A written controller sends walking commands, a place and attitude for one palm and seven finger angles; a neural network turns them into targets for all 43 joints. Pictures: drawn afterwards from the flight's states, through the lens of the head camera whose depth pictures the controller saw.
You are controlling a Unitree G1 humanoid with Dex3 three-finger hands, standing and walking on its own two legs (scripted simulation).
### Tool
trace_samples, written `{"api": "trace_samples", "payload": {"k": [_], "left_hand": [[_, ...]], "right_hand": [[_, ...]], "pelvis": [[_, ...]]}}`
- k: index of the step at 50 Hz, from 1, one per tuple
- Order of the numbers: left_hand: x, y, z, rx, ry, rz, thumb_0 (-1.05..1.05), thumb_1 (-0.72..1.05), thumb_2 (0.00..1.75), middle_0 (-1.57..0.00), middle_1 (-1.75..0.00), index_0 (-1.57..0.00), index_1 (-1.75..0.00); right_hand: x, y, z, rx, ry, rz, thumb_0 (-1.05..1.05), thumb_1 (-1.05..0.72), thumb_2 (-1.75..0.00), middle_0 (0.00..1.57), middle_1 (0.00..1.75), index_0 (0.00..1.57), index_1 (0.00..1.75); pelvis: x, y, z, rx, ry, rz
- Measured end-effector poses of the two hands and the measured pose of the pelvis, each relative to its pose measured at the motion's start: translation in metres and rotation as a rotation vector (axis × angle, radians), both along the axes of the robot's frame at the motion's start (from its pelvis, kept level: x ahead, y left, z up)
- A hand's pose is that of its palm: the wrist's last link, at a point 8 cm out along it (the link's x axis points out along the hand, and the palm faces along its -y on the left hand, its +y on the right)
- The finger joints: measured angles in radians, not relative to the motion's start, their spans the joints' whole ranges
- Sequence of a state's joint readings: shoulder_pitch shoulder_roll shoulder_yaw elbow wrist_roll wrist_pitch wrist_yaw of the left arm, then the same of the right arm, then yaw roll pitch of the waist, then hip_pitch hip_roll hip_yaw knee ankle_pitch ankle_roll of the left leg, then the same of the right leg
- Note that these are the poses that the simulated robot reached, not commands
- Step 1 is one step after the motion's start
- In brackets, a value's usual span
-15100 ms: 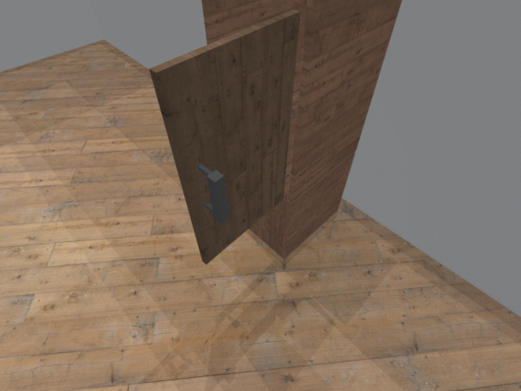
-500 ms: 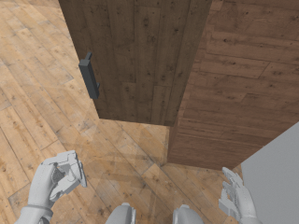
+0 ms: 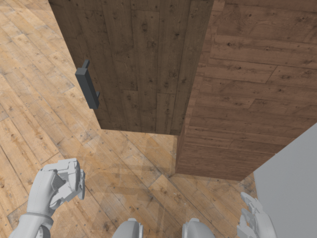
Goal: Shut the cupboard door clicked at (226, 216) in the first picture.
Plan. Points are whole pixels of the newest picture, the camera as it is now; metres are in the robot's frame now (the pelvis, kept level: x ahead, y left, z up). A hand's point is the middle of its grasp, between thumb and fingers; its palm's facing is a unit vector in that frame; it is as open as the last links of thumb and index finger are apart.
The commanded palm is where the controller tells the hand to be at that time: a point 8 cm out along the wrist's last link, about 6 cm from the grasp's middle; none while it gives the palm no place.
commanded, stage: raise the hand and make a fist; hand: left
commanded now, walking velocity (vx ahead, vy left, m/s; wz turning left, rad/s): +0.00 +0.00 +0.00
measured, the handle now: (90, 85) +0.52 +0.23 +0.05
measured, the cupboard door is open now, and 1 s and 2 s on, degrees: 92 92 91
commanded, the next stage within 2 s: bring the fist close to the handle in 0.16 s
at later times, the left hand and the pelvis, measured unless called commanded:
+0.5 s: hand (83, 173) +0.25 +0.18 +0.05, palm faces -0.02 -1.00 -0.06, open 3.1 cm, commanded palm +0.25 +0.24 +0.05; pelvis -0.01 -0.01 -0.01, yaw +1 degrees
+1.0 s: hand (92, 129) +0.36 +0.19 +0.05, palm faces -0.02 -1.00 -0.05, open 3.1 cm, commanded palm +0.34 +0.24 +0.05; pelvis -0.01 -0.01 +0.01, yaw -1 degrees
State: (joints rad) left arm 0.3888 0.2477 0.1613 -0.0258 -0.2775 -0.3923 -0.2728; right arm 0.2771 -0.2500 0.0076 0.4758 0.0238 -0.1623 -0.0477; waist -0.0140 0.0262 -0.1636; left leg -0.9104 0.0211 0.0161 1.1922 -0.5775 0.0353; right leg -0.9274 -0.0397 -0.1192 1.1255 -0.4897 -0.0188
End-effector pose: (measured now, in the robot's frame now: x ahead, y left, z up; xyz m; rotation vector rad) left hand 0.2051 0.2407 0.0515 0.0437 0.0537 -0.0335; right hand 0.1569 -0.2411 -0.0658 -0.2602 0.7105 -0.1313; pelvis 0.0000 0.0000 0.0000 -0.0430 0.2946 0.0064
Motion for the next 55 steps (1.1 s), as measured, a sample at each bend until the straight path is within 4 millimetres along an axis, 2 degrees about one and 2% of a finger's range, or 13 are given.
{"api": "trace_samples", "payload": {"k": [15,19,25,33,45,55], "left_hand": [[-0.007,-0.01,0.001,0.007,-0.019,0.011,0.02,0.9,0.9,-1.3,-1.5,-1.3,-1.5],[0.0,-0.009,0.0,0.018,-0.035,0.009,0.02,0.9,0.9,-1.3,-1.5,-1.3,-1.5],[0.028,-0.003,0.0,0.017,-0.06,0.008,0.02,0.9,0.9,-1.3,-1.5,-1.3,-1.5],[0.069,-0.003,0.005,0.005,-0.05,-0.007,0.02,0.9,0.9,-1.3,-1.5,-1.3,-1.5],[0.116,0.003,0.002,0.005,-0.05,0.008,0.02,0.9,0.9,-1.3,-1.5,-1.3,-1.5],[0.155,0.009,0.004,-0.002,-0.045,0.021,0.02,0.9,0.9,-1.3,-1.5,-1.3,-1.5]], "right_hand": [[0.01,-0.002,0.0,0.024,-0.037,0.018,0.02,-0.9,-0.9,0.21,0.3,0.2,0.3],[0.011,-0.003,-0.003,0.02,-0.036,0.031,0.01,-0.9,-0.9,0.21,0.3,0.21,0.3],[0.006,-0.006,-0.01,0.014,-0.008,0.024,0.01,-0.9,-0.9,0.21,0.3,0.21,0.3],[-0.015,-0.014,-0.011,0.012,0.048,-0.019,0.01,-0.9,-0.9,0.21,0.3,0.21,0.3],[-0.047,-0.024,-0.018,-0.011,0.172,-0.073,0.01,-0.9,-0.9,0.21,0.3,0.2,0.3],[-0.065,-0.023,-0.023,-0.009,0.254,-0.102,0.01,-0.9,-0.9,0.21,0.3,0.2,0.3]], "pelvis": [[-0.003,-0.01,-0.001,0.009,-0.007,0.004],[-0.005,-0.012,-0.003,0.008,-0.004,0.007],[-0.008,-0.014,-0.005,0.006,0.001,0.009],[-0.008,-0.012,0.001,0.014,0.003,0.0],[-0.007,-0.009,0.006,0.021,0.017,-0.012],[-0.007,-0.006,0.007,0.021,0.034,-0.019]]}}
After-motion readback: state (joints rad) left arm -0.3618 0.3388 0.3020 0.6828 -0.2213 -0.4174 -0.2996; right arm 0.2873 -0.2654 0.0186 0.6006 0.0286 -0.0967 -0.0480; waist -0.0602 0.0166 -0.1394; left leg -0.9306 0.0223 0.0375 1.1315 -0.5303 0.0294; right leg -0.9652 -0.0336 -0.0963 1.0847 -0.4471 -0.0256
